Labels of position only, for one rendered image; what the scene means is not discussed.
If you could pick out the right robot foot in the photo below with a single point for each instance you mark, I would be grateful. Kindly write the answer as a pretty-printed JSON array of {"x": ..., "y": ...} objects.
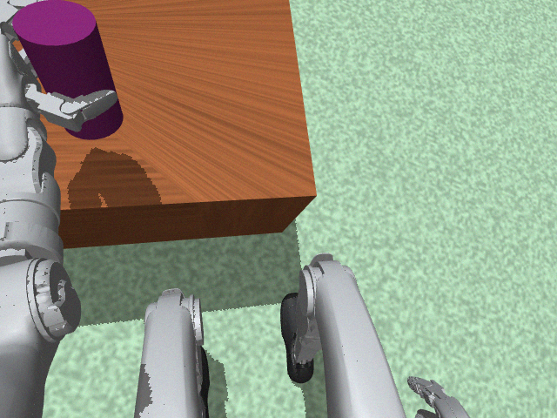
[{"x": 297, "y": 372}]

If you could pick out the right robot hand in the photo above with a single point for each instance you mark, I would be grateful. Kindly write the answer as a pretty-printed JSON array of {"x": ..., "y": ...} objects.
[{"x": 435, "y": 396}]

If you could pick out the left robot arm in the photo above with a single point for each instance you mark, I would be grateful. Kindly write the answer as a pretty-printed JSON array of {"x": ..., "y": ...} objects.
[{"x": 38, "y": 305}]

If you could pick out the can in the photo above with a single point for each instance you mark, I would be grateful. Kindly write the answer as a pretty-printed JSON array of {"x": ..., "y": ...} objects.
[{"x": 63, "y": 44}]

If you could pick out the left robot hand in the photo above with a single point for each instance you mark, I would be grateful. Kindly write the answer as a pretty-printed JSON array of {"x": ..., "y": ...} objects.
[{"x": 19, "y": 86}]

